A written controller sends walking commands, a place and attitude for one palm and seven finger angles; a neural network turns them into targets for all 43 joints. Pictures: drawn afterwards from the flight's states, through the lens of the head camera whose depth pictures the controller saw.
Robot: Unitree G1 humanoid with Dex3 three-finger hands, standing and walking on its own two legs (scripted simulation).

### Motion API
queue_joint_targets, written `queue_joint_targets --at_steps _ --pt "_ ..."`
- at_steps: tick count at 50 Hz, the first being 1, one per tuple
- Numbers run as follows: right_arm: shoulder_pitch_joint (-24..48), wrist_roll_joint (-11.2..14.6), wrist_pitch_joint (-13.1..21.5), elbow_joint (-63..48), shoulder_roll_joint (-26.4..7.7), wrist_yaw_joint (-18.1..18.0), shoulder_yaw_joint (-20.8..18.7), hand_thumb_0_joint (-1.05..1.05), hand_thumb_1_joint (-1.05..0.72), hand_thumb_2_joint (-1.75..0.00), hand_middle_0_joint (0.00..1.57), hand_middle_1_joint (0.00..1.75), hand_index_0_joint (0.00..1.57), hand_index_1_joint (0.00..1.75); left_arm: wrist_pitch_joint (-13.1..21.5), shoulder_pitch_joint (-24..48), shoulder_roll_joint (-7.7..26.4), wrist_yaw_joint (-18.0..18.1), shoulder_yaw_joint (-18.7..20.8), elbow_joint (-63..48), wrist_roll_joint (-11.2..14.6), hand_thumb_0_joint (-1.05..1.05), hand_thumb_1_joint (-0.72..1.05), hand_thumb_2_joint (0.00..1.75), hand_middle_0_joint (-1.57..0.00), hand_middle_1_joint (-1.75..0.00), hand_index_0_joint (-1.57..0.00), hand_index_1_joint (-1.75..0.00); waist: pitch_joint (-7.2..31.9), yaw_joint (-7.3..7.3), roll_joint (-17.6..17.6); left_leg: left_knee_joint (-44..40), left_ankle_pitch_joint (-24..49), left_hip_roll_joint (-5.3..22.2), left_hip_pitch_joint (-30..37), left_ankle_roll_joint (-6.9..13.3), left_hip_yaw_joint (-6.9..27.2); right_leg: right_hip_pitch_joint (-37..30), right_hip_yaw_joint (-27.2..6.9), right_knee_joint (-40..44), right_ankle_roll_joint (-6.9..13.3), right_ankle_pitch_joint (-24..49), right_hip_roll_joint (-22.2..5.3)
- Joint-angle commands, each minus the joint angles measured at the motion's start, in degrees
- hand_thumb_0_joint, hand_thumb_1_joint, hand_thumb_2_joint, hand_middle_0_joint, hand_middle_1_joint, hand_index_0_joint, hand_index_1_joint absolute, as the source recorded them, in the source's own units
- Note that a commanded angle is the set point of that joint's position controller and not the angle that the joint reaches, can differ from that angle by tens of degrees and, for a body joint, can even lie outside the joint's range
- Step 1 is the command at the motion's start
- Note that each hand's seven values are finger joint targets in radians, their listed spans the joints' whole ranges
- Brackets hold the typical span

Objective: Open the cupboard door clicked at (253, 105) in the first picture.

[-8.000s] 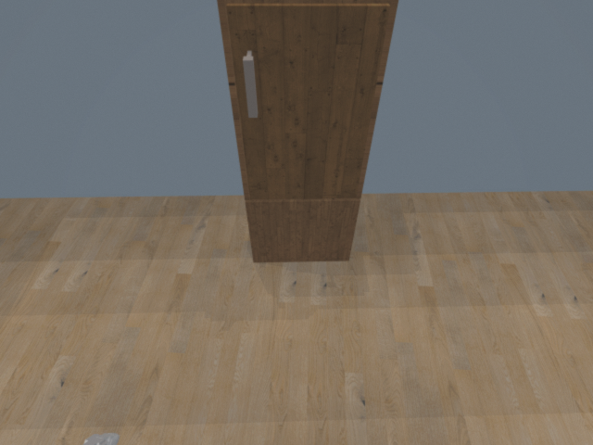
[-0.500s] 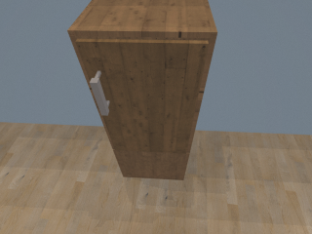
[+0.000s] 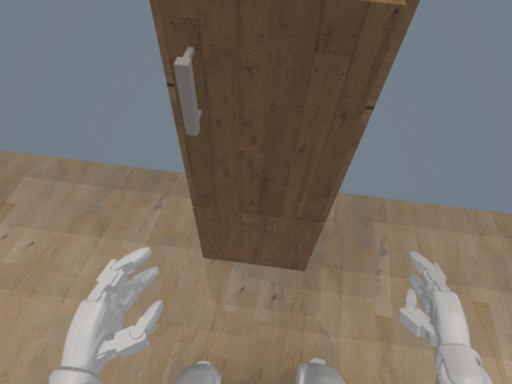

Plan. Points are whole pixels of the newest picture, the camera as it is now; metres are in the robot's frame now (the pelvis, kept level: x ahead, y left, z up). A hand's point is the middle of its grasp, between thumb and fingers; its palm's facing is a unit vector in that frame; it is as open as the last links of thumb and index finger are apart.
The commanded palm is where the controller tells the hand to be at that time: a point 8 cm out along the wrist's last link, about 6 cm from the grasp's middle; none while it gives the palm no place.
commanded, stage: raise the hand with hooked fingers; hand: left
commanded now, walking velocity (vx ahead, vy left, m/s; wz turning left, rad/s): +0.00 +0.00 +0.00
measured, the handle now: (191, 93) +0.57 +0.19 +0.12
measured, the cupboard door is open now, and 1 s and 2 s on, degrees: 0 0 0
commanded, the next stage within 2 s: move the hooked fingers beside the handle in 1.64 s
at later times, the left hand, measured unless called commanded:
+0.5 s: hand (102, 262) +0.25 +0.24 +0.08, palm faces +0.01 -1.00 -0.08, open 11.8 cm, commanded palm +0.22 +0.29 +0.09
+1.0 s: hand (75, 206) +0.30 +0.27 +0.13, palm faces +0.03 -1.00 -0.06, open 13.9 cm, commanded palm +0.27 +0.32 +0.14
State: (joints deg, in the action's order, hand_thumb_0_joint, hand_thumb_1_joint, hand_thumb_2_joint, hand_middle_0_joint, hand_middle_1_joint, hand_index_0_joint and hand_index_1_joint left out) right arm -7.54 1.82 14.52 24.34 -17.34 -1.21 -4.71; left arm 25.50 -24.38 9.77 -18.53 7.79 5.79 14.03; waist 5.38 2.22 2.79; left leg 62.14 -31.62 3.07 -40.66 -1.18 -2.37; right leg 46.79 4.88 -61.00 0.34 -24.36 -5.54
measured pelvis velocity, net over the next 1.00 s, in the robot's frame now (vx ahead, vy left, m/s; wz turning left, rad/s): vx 0.02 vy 0.01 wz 0.01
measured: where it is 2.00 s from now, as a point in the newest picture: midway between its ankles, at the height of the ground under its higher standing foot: outside the picture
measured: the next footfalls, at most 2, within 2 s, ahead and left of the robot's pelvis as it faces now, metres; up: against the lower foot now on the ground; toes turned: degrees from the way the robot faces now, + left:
none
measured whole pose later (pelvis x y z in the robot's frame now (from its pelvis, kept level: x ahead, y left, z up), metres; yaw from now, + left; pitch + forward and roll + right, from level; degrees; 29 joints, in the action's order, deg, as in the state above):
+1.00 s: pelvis +0.02 +0.01 +0.05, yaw +1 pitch +6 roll -1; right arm -14.0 2.0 13.6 32.9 -15.1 -4.7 3.7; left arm 11.3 -0.2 21.9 -27.8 23.6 17.6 19.4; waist 2.3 1.3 -2.0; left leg 45.7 -26.0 3.5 -25.5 -1.0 -1.2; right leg 29.8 7.1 -42.8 -0.2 -18.4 -3.8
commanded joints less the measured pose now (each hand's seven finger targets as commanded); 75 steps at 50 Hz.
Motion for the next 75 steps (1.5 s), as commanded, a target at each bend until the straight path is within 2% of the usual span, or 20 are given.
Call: queue_joint_targets --at_steps 1,4,10,12,15,20,22,31,37,40,44,55,57,59,62,66,69,70,74,75 --pt "-4.9 -1.1 1.4 -5.9 -3.9 -1.0 1.0 0.00 -0.90 -0.90 0.20 0.30 0.20 0.30 5.5 13.7 8.4 4.2 2.3 -28.6 -0.8 0.00 0.34 0.66 -0.24 -0.66 -0.24 -0.66 14.2 -3.75 -9.1 -8.2 17.1 -3.0 2.5 2.1 2.9 -9.7 -2.1 6.2 1.3 9.7 4.8" --pt "-5.0 -0.8 2.2 -3.9 -4.3 -1.4 1.8 0.00 -0.90 -0.90 0.20 0.30 0.20 0.30 3.5 13.6 7.7 3.0 0.4 -24.8 -1.1 0.00 0.27 0.63 -0.25 -0.70 -0.25 -0.70 11.6 -5.06 -9.1 -9.0 15.0 -2.5 1.9 1.7 4.2 -7.6 -0.6 7.2 0.9 7.0 5.1" --pt "-2.4 0.3 1.9 -4.2 -4.2 -2.3 3.1 0.00 -0.90 -0.90 0.20 0.30 0.20 0.30 -8.1 8.1 11.4 0.1 6.5 -16.0 1.6 0.00 0.13 0.57 -0.25 -0.80 -0.25 -0.80 11.2 -1.78 -5.3 -14.4 11.8 -3.2 0.6 1.3 4.8 -14.1 0.5 11.0 0.9 3.1 5.4" --pt "-2.3 0.2 2.1 -4.5 -3.8 -2.4 3.3 0.00 -0.90 -0.90 0.20 0.30 0.20 0.30 -9.3 9.1 12.8 0.9 9.0 -18.6 2.5 0.00 0.08 0.55 -0.26 -0.82 -0.26 -0.82 13.4 -1.16 -4.4 -15.7 13.3 -3.2 1.6 1.2 4.6 -16.5 0.7 11.9 0.6 4.2 4.9" --pt "-2.1 -0.1 2.5 -3.9 -3.6 -2.5 3.7 0.00 -0.90 -0.90 0.20 0.30 0.20 0.30 -8.5 9.8 13.4 2.2 10.8 -17.5 3.5 0.00 0.01 0.52 -0.26 -0.87 -0.26 -0.87 10.1 -0.58 -2.9 -17.0 13.5 -3.0 1.1 1.0 4.6 -17.4 0.8 13.1 0.9 3.4 5.1" --pt "-4.4 -0.1 4.0 -2.4 -4.9 -2.6 3.6 0.00 -0.90 -0.90 0.20 0.30 0.20 0.30 -5.3 14.4 14.3 1.5 10.8 -15.2 3.5 0.00 -0.10 0.47 -0.27 -0.94 -0.27 -0.94 8.1 -2.17 -2.9 -17.9 12.1 -3.1 2.3 1.2 4.0 -16.9 0.0 15.2 0.8 2.0 4.9" --pt "-5.4 0.1 4.5 -1.8 -5.4 -2.9 3.2 0.00 -0.90 -0.90 0.20 0.30 0.20 0.30 -4.9 14.9 15.8 0.3 12.2 -14.1 3.7 0.00 -0.15 0.45 -0.27 -0.98 -0.27 -0.98 9.8 -2.09 -5.2 -18.3 12.6 -3.2 4.0 1.3 3.4 -18.1 -0.7 16.3 0.6 2.7 4.5" --pt "-6.4 0.2 4.6 -0.5 -6.2 -3.3 3.2 0.00 -0.90 -0.90 0.20 0.30 0.20 0.30 -6.1 20.1 20.0 -3.0 16.6 -11.6 5.9 0.00 -0.36 0.36 -0.29 -1.11 -0.29 -1.11 10.9 -1.67 -7.1 -20.0 23.4 -3.1 10.0 1.3 2.9 -24.7 -0.5 17.4 0.9 16.5 4.9" --pt "-6.2 0.4 3.6 0.1 -6.4 -3.5 3.5 0.00 -0.90 -0.90 0.20 0.30 0.20 0.30 -8.2 25.1 21.3 -5.1 17.2 -8.3 6.0 0.00 -0.50 0.30 -0.30 -1.20 -0.30 -1.20 9.7 -2.14 -9.1 -21.5 26.2 -2.9 13.2 1.2 2.6 -25.9 -0.3 19.0 0.9 19.9 5.1" --pt "-6.2 0.3 2.9 0.2 -6.9 -3.9 3.9 0.00 -0.90 -0.90 0.20 0.30 0.20 0.30 -9.8 28.3 22.8 -6.4 18.6 -4.1 6.6 0.00 -0.50 0.30 -0.30 -1.20 -0.30 -1.20 7.9 -2.26 -5.9 -22.2 24.3 -3.1 12.5 1.4 2.6 -26.7 -0.5 20.2 0.9 19.0 5.4" --pt "-5.6 0.4 2.5 0.3 -6.6 -4.3 4.1 0.00 -0.90 -0.90 0.20 0.30 0.20 0.30 -10.3 33.0 25.0 -7.9 20.4 -3.2 6.8 0.00 -0.50 0.30 -0.30 -1.20 -0.30 -1.20 10.6 -2.07 -6.4 -23.2 25.7 -3.1 14.5 1.5 2.3 -29.2 -1.0 21.3 0.7 21.0 5.0" --pt "-5.6 0.6 1.2 1.1 -7.1 -4.9 4.8 0.00 -0.90 -0.90 0.20 0.30 0.20 0.30 -12.3 42.7 30.4 -11.7 23.7 6.8 7.5 0.00 -0.50 0.30 -0.30 -1.20 -0.30 -1.20 8.5 -1.71 -5.6 -25.6 23.8 -3.1 15.1 1.7 2.0 -31.1 -2.3 24.2 1.0 18.9 4.8" --pt "-5.9 0.7 1.1 1.0 -7.1 -5.0 4.7 0.00 -0.90 -0.90 0.20 0.30 0.20 0.30 -12.3 44.5 31.7 -12.0 24.5 6.8 7.1 0.00 -0.50 0.30 -0.30 -1.20 -0.30 -1.20 10.7 -1.55 -6.4 -26.2 24.2 -3.2 16.0 1.7 1.9 -32.2 -2.4 24.4 0.9 19.3 4.6" --pt "-6.2 0.7 1.3 0.7 -7.0 -4.8 4.4 0.00 -0.90 -0.90 0.20 0.30 0.20 0.30 -12.2 41.3 29.3 -12.2 23.3 7.6 7.1 0.00 -0.50 0.30 -0.30 -1.20 -0.30 -1.20 11.0 -1.29 -6.4 -26.4 25.8 -3.2 16.9 1.8 1.7 -32.1 -2.0 24.3 0.8 20.9 4.6" --pt "-6.6 0.6 1.1 0.6 -7.4 -4.3 4.2 0.00 -0.90 -0.90 0.20 0.30 0.20 0.30 -12.3 40.0 29.7 -12.5 23.8 8.5 7.7 0.00 -0.50 0.30 -0.30 -1.20 -0.30 -1.20 10.2 -1.17 -3.5 -26.4 25.8 -3.2 15.8 1.9 1.4 -32.4 -2.3 24.5 0.7 21.7 4.6" --pt "-6.6 0.5 0.8 0.3 -7.5 -4.2 3.9 0.00 -0.90 -0.90 0.20 0.30 0.20 0.30 -11.7 42.0 31.5 -11.7 25.5 6.9 7.7 0.00 -0.50 0.30 -0.30 -1.20 -0.30 -1.20 10.8 -1.09 -4.2 -26.5 24.1 -3.3 15.4 2.0 1.0 -33.2 -3.4 25.1 0.7 19.6 4.4" --pt "-6.6 0.6 1.0 0.3 -7.0 -4.2 3.9 0.00 -0.90 -0.90 0.20 0.30 0.20 0.30 -10.7 41.8 30.8 -10.8 24.8 5.4 7.0 0.00 -0.50 0.30 -0.30 -1.20 -0.30 -1.20 10.6 -1.18 -7.5 -27.0 24.3 -3.3 16.4 1.8 0.9 -32.5 -2.9 25.1 0.8 19.7 4.4" --pt "-6.7 0.4 1.0 0.4 -7.3 -4.2 4.0 0.00 -0.90 -0.90 0.20 0.30 0.20 0.30 -10.5 42.5 31.4 -10.6 24.9 5.0 7.0 0.00 -0.50 0.30 -0.30 -1.20 -0.30 -1.20 10.0 -1.32 -5.9 -27.0 24.2 -3.1 16.4 2.0 1.3 -32.4 -2.8 24.9 0.9 19.4 4.7" --pt "-6.6 0.6 1.0 0.9 -7.0 -4.7 4.1 0.00 -0.90 -0.90 0.20 0.30 0.20 0.30 -10.1 42.3 30.3 -10.6 24.4 6.0 7.1 0.00 -0.50 0.30 -0.30 -1.20 -0.30 -1.20 9.4 -1.58 -7.6 -27.2 23.0 -3.2 16.4 1.8 0.9 -32.0 -3.1 25.6 0.8 18.7 4.5" --pt "-6.7 0.5 0.9 0.9 -7.3 -4.7 4.2 0.00 -0.90 -0.90 0.20 0.30 0.20 0.30 -10.3 42.9 30.5 -10.8 24.2 6.6 7.1 0.00 -0.50 0.30 -0.30 -1.20 -0.30 -1.20 8.3 -1.95 -5.3 -27.1 22.3 -3.1 16.1 1.9 1.1 -31.6 -3.1 25.7 0.7 17.8 4.8"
